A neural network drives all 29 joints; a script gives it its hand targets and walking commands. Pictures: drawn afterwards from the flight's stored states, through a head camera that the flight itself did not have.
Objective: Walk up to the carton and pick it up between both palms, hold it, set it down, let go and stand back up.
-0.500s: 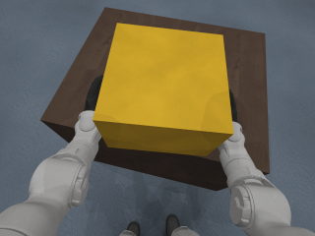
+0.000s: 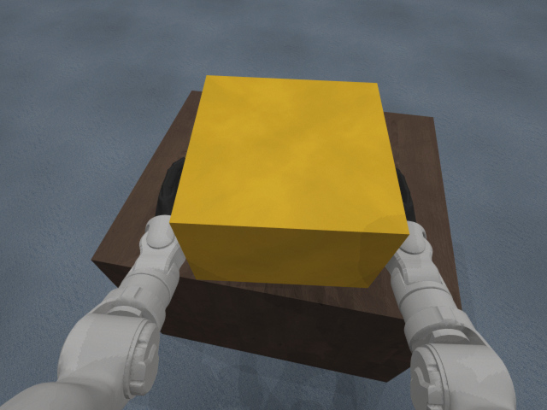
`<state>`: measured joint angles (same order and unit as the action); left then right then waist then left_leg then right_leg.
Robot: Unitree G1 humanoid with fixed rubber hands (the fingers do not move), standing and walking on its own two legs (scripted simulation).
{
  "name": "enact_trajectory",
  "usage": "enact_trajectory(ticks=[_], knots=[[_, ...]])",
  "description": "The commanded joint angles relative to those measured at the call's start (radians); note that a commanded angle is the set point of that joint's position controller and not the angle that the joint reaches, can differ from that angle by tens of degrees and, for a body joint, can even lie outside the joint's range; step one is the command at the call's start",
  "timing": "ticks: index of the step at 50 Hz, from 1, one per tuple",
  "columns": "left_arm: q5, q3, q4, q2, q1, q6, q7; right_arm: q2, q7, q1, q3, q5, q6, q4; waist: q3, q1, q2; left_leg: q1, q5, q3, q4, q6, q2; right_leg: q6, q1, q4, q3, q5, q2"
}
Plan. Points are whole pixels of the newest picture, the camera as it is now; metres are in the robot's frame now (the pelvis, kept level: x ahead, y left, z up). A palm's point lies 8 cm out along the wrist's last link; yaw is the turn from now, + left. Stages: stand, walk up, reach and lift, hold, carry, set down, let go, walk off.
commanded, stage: reach and lift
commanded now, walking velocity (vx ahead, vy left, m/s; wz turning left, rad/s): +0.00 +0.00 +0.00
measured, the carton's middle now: (286, 181) +0.42 -0.05 +0.08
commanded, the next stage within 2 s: none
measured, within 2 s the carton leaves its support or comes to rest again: neither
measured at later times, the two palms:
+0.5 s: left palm (147, 211) +0.38 +0.15 +0.09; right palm (393, 216) +0.35 -0.20 +0.07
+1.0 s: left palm (117, 205) +0.35 +0.17 +0.14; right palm (399, 207) +0.33 -0.19 +0.12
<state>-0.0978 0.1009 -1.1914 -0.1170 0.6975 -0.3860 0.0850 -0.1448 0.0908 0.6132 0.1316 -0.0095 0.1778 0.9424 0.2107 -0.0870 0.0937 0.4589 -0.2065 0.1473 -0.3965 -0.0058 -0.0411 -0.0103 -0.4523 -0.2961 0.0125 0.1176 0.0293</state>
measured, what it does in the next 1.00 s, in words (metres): stands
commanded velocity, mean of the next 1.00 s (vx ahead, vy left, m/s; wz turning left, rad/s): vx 0.00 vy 0.00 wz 0.00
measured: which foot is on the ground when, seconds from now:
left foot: down 0.00-1.00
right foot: down 0.00-1.00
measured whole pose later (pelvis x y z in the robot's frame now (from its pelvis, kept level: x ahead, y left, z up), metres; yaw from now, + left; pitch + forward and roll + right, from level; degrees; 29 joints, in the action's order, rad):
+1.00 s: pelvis -0.02 +0.00 +0.01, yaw +2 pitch +3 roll -1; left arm 0.20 0.20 -0.15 -0.05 0.46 0.45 -0.05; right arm -0.08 0.09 0.43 0.14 -0.06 -0.26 0.39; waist 0.07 -0.09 -0.04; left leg 0.20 -0.18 0.16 -0.34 0.00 -0.03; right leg -0.01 -0.16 -0.18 0.03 0.07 0.03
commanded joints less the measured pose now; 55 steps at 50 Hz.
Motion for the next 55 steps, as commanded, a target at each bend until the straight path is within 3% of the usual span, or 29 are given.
enact_trajectory(ticks=[1, 5, 11, 12, 15, 17, 19, 24, 27, 30, 33, 35, 39, 40, 42, 43, 44, 46, 48, 50, 51, 54, 55], knots=[[0.115, -0.251, 0.336, 0.762, 0.641, -0.016, -0.168, 0.789, -0.134, 0.601, -0.373, 0.062, 0.021, -0.230, 0.547, -0.003, -0.106, 0.062, 0.233, -0.061, 0.077, 0.041, -0.026, 0.044, 0.573, -0.085, -0.021, -0.457, 0.006], [0.131, -0.275, 0.397, 0.788, 0.609, -0.001, -0.160, 0.798, -0.131, 0.611, -0.410, 0.029, 0.039, -0.293, 0.625, 0.009, -0.078, 0.023, 0.338, -0.056, 0.060, 0.048, -0.028, 0.038, 0.629, -0.092, -0.028, -0.573, 0.009], [0.143, -0.341, 0.513, 0.804, 0.532, 0.083, -0.147, 0.764, -0.127, 0.509, -0.431, 0.001, 0.011, -0.331, 0.607, -0.008, -0.033, -0.073, 0.436, -0.044, 0.042, 0.070, -0.020, 0.014, 0.572, -0.056, -0.022, -0.565, 0.015], [0.127, -0.371, 0.563, 0.828, 0.520, 0.095, -0.146, 0.763, -0.127, 0.509, -0.441, -0.009, 0.009, -0.387, 0.625, -0.025, -0.034, -0.095, 0.461, -0.037, 0.030, 0.073, -0.017, 0.009, 0.572, -0.052, -0.019, -0.570, 0.022], [0.135, -0.407, 0.650, 0.854, 0.465, 0.150, -0.139, 0.739, -0.133, 0.491, -0.468, -0.030, -0.016, -0.466, 0.599, -0.016, -0.021, -0.149, 0.522, -0.026, 0.011, 0.088, -0.012, 0.000, 0.544, -0.032, -0.014, -0.533, 0.034], [0.130, -0.455, 0.743, 0.883, 0.368, 0.210, -0.132, 0.722, -0.126, 0.422, -0.507, -0.071, -0.047, -0.557, 0.566, -0.029, -0.015, -0.218, 0.615, -0.012, -0.006, 0.104, -0.002, -0.014, 0.548, -0.017, -0.022, -0.559, 0.041], [0.129, -0.463, 0.773, 0.857, 0.345, 0.266, -0.135, 0.685, -0.125, 0.404, -0.506, -0.091, -0.093, -0.575, 0.473, -0.030, -0.021, -0.218, 0.584, -0.004, 0.002, 0.107, 0.002, -0.016, 0.531, -0.004, -0.013, -0.504, 0.041], [0.089, -0.561, 1.067, 0.853, 0.238, 0.406, -0.133, 0.622, -0.123, 0.367, -0.577, -0.168, -0.171, -0.841, 0.471, -0.033, -0.038, -0.286, 0.669, 0.005, -0.006, 0.103, 0.014, -0.016, 0.552, 0.006, -0.014, -0.507, 0.049], [0.126, -0.488, 1.041, 0.754, 0.176, 0.522, -0.154, 0.537, -0.135, 0.358, -0.554, -0.157, -0.247, -0.839, 0.306, -0.003, -0.092, -0.223, 0.448, -0.008, 0.048, 0.080, 0.017, -0.011, 0.581, 0.033, 0.000, -0.385, 0.036], [0.139, -0.432, 1.102, 0.642, 0.167, 0.625, -0.184, 0.496, -0.133, 0.347, -0.524, -0.155, -0.308, -0.870, 0.225, 0.002, -0.149, -0.167, 0.264, -0.029, 0.103, 0.042, 0.008, 0.007, 0.622, 0.038, 0.006, -0.341, 0.016], [0.109, -0.483, 1.279, 0.634, 0.186, 0.681, -0.200, 0.525, -0.129, 0.376, -0.539, -0.178, -0.322, -1.011, 0.326, -0.001, -0.147, -0.192, 0.276, -0.046, 0.109, 0.027, 0.000, 0.014, 0.654, 0.026, 0.009, -0.395, 0.015], [0.132, -0.449, 1.293, 0.610, 0.212, 0.690, -0.209, 0.511, -0.130, 0.397, -0.521, -0.164, -0.316, -1.024, 0.324, 0.021, -0.117, -0.174, 0.244, -0.056, 0.120, 0.023, -0.007, 0.019, 0.679, 0.024, 0.011, -0.392, 0.009], [0.183, -0.371, 1.185, 0.537, 0.221, 0.749, -0.239, 0.465, -0.128, 0.423, -0.442, -0.126, -0.339, -0.921, 0.228, 0.022, -0.084, -0.156, 0.098, -0.075, 0.138, 0.016, -0.008, 0.023, 0.626, 0.050, 0.025, -0.244, -0.013], [0.184, -0.386, 1.207, 0.541, 0.187, 0.765, -0.243, 0.469, -0.126, 0.388, -0.438, -0.131, -0.345, -0.916, 0.229, 0.010, -0.077, -0.170, 0.120, -0.074, 0.137, 0.019, -0.002, 0.020, 0.622, 0.051, 0.025, -0.253, -0.012], [0.205, -0.335, 1.147, 0.514, 0.164, 0.793, -0.258, 0.441, -0.127, 0.377, -0.387, -0.110, -0.363, -0.845, 0.177, 0.005, -0.077, -0.163, 0.096, -0.078, 0.146, 0.023, -0.004, 0.025, 0.602, 0.061, 0.037, -0.221, -0.015], [0.210, -0.321, 1.137, 0.497, 0.193, 0.797, -0.267, 0.421, -0.126, 0.384, -0.354, -0.099, -0.363, -0.826, 0.173, -0.012, -0.076, -0.161, 0.079, -0.078, 0.150, 0.025, -0.002, 0.024, 0.596, 0.064, 0.040, -0.211, -0.014], [0.228, -0.299, 1.127, 0.499, 0.173, 0.809, -0.270, 0.417, -0.125, 0.382, -0.347, -0.097, -0.364, -0.804, 0.162, -0.006, -0.059, -0.174, 0.096, -0.078, 0.148, 0.028, -0.001, 0.019, 0.596, 0.068, 0.037, -0.217, -0.016], [0.221, -0.311, 1.150, 0.508, 0.194, 0.801, -0.278, 0.418, -0.122, 0.399, -0.324, -0.094, -0.350, -0.833, 0.214, -0.029, -0.060, -0.191, 0.132, -0.077, 0.136, 0.034, -0.004, 0.025, 0.603, 0.071, 0.042, -0.253, -0.012], [0.207, -0.330, 1.194, 0.521, 0.212, 0.785, -0.276, 0.432, -0.120, 0.412, -0.342, -0.099, -0.334, -0.890, 0.298, -0.029, -0.061, -0.218, 0.213, -0.071, 0.125, 0.038, -0.004, 0.029, 0.632, 0.060, 0.051, -0.340, -0.003], [0.188, -0.384, 1.257, 0.560, 0.207, 0.764, -0.268, 0.439, -0.109, 0.422, -0.369, -0.114, -0.310, -0.957, 0.363, -0.051, -0.030, -0.261, 0.335, -0.061, 0.100, 0.051, -0.003, 0.020, 0.655, 0.048, 0.047, -0.434, 0.007], [0.190, -0.389, 1.274, 0.565, 0.212, 0.759, -0.263, 0.448, -0.107, 0.423, -0.388, -0.118, -0.306, -0.972, 0.386, -0.040, -0.034, -0.278, 0.358, -0.057, 0.089, 0.054, -0.003, 0.019, 0.667, 0.048, 0.049, -0.446, 0.008], [0.189, -0.383, 1.243, 0.532, 0.226, 0.770, -0.255, 0.422, -0.105, 0.438, -0.379, -0.115, -0.325, -0.935, 0.298, -0.047, -0.035, -0.258, 0.261, -0.058, 0.114, 0.055, 0.001, 0.012, 0.655, 0.070, 0.060, -0.354, 0.007], [0.185, -0.386, 1.253, 0.542, 0.211, 0.784, -0.248, 0.419, -0.105, 0.437, -0.394, -0.128, -0.332, -0.940, 0.273, -0.036, -0.038, -0.261, 0.259, -0.056, 0.117, 0.053, 0.008, 0.009, 0.646, 0.068, 0.056, -0.338, 0.008]])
